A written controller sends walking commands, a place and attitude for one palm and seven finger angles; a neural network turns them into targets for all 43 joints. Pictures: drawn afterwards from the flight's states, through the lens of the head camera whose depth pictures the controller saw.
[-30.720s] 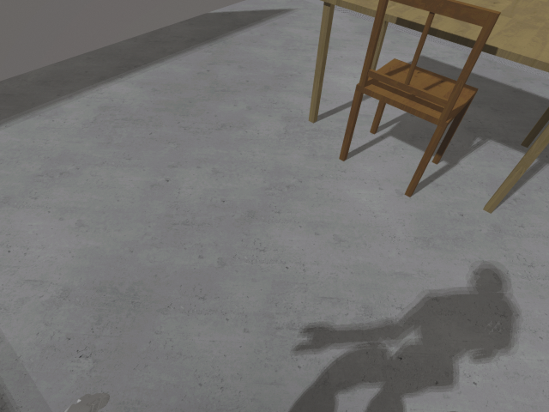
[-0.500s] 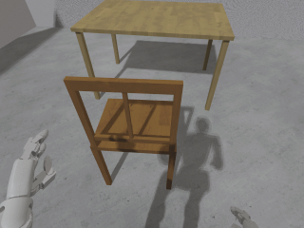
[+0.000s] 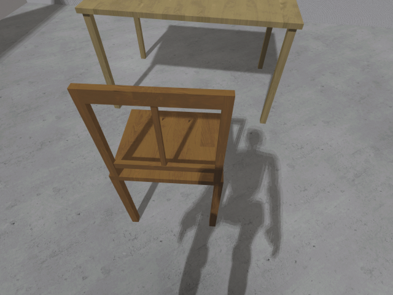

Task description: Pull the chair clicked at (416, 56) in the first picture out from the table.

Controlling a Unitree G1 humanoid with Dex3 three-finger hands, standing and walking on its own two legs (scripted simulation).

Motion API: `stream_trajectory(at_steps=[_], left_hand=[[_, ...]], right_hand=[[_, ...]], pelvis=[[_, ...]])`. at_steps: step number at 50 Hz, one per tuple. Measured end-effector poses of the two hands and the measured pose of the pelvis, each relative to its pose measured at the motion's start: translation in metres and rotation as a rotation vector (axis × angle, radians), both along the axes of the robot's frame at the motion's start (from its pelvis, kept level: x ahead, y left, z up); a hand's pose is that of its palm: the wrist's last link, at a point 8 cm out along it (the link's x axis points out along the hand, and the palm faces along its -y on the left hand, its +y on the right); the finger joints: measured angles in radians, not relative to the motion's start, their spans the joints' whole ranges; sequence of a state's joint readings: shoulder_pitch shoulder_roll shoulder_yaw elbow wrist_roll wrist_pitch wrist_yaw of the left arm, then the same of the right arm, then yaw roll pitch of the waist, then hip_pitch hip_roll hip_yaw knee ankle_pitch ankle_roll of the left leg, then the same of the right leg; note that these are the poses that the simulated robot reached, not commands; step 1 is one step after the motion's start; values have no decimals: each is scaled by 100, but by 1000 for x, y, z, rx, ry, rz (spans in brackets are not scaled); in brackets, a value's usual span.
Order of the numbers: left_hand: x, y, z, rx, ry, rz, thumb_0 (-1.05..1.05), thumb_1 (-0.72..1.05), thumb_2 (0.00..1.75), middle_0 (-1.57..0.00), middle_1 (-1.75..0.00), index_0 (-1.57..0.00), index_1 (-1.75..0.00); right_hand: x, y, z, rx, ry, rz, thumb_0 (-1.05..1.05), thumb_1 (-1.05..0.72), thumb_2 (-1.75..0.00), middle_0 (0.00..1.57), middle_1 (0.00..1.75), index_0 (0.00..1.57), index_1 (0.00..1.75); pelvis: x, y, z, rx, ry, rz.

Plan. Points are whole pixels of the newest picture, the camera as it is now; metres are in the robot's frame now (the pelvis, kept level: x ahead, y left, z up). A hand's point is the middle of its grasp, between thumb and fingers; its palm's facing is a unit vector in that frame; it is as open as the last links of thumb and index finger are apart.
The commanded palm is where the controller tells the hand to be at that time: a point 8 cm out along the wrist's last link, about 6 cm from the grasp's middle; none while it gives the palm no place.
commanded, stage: let the arm hang, fingers relaxed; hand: left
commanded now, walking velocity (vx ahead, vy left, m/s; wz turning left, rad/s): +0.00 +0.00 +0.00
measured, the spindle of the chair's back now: (159, 138) +0.56 +0.14 -0.09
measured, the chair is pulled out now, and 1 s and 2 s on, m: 0.66 0.66 0.66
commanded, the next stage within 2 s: look to check the result in 0.52 s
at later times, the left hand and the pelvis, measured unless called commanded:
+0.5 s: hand out of the picture -0.01 +0.15 -0.17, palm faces +0.01 -0.99 -0.16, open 7.4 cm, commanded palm none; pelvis +0.01 -0.01 +0.00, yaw +0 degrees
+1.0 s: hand out of the picture +0.00 +0.14 -0.17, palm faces +0.01 -0.98 -0.18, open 7.4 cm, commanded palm none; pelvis +0.01 -0.02 +0.00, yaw +0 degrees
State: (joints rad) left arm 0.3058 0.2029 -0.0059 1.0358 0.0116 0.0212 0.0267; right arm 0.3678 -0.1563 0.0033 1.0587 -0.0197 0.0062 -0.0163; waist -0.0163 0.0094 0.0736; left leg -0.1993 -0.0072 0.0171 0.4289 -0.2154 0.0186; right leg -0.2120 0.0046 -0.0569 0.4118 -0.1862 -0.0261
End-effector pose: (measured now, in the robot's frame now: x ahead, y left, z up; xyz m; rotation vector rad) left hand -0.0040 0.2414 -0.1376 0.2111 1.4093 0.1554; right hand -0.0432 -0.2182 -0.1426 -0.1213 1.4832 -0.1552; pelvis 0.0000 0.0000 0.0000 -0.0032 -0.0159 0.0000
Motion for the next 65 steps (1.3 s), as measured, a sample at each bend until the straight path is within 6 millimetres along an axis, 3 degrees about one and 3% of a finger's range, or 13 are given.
stream_trajectory(at_steps=[7,17,44,65], left_hand=[[-16,-15,-1,-22,42,18,1,91,90,-19,-30,-20,-30],[-11,-45,-8,-82,30,19,2,91,90,-20,-30,-20,-30],[3,-45,-6,-60,12,28,1,92,90,-20,-30,-20,-30],[4,-52,-5,-62,19,36,2,92,90,-20,-30,-20,-30]], right_hand=[[2,15,-6,47,0,-5,0,-91,-90,20,30,20,30],[20,20,-8,54,-50,-10,0,-91,-90,20,30,20,30],[19,7,-6,42,-12,-12,0,-91,-90,20,30,20,30],[29,4,-8,45,-22,-6,0,-91,-90,20,30,20,30]], pelvis=[[1,-1,0,3,2,-4],[5,-4,-1,6,2,-10],[13,-14,0,7,4,-1],[17,-18,0,9,3,0]])
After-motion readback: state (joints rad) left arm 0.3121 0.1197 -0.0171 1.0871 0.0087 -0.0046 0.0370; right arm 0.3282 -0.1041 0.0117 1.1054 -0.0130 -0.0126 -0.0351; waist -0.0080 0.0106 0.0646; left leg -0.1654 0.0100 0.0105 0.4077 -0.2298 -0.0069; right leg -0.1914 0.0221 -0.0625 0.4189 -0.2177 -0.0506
